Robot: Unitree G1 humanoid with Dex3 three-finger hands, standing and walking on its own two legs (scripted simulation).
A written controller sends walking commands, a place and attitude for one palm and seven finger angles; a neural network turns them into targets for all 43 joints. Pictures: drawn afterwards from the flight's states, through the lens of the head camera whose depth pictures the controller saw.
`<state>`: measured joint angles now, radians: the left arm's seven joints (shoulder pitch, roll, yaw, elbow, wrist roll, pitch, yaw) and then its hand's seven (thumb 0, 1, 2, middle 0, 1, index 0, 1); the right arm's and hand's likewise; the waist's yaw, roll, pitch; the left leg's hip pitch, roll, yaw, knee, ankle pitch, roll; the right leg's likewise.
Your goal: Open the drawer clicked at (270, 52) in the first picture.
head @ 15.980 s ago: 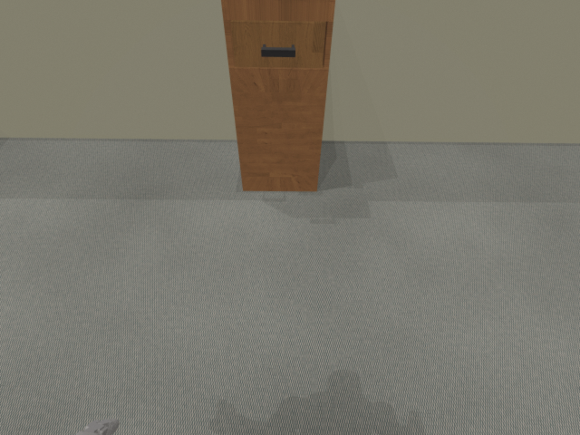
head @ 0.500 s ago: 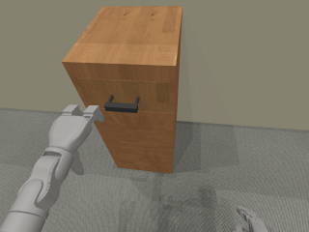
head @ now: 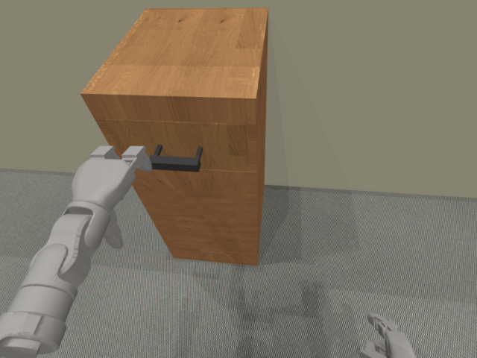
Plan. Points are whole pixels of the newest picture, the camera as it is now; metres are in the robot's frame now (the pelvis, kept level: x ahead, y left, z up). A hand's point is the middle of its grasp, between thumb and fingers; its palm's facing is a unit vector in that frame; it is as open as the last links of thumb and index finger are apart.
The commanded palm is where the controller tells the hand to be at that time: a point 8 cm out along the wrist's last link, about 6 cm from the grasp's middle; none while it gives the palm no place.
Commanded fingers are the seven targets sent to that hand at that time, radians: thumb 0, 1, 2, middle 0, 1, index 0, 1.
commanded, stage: move the hooked fingers above the handle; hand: left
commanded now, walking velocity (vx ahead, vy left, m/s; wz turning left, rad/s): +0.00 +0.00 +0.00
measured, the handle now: (176, 156) +0.54 +0.22 -0.04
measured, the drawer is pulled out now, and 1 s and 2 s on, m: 0.00 0.00 0.00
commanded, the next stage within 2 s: none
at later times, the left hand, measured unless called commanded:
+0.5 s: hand (139, 172) +0.42 +0.25 +0.05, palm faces -0.01 +0.01 -1.00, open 13.9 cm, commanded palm +0.40 +0.24 +0.10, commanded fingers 0.00 -0.50 0.30 -0.30 -1.20 -0.30 -1.20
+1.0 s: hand (157, 162) +0.47 +0.23 +0.03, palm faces -0.08 +0.02 -1.00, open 13.9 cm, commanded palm +0.46 +0.22 +0.08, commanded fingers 0.00 -0.50 0.30 -0.30 -1.20 -0.30 -1.20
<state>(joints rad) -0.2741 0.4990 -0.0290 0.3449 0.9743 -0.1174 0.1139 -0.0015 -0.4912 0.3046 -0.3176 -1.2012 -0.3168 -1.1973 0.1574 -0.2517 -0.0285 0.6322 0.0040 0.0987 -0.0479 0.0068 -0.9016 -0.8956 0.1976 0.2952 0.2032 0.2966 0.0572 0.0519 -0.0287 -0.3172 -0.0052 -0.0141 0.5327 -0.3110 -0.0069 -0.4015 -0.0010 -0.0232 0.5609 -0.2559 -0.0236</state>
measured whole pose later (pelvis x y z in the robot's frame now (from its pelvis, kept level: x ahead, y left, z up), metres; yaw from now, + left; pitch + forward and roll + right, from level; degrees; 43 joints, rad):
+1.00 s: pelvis +0.01 +0.01 -0.01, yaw -1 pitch +15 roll +0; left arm -0.76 0.46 -0.09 0.97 1.07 -0.04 0.24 0.00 -0.49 0.31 -0.31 -1.20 -0.31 -1.20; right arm 0.32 -0.26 -0.07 0.68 0.00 0.13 -0.01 0.00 -0.90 -0.90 0.20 0.30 0.20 0.30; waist -0.05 0.05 -0.10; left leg -0.56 -0.01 0.01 0.67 -0.37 0.01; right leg -0.64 0.00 0.00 0.66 -0.29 0.00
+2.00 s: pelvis -0.01 +0.03 -0.03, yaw -3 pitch +18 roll +0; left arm -0.94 0.51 -0.03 1.15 1.11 -0.05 0.30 0.00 -0.49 0.30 -0.36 -1.22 -0.34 -1.26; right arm 0.33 -0.26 -0.01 0.68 -0.01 0.13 -0.02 0.00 -0.90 -0.90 0.20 0.30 0.21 0.30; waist -0.14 0.05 -0.12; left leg -0.70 -0.01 0.04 0.76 -0.38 0.03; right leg -0.77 0.00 0.03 0.72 -0.27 0.01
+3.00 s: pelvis +0.01 +0.02 -0.02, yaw -2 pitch +18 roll -1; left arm -0.81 0.51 -0.01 1.03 1.09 -0.12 0.28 0.00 -0.49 0.30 -0.32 -1.20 -0.32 -1.20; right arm 0.35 -0.27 -0.06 0.69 -0.02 0.12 -0.01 0.00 -0.90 -0.90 0.20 0.30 0.20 0.30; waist -0.10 0.05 -0.13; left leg -0.65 0.00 0.01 0.73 -0.40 0.01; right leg -0.71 0.01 0.00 0.69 -0.30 0.00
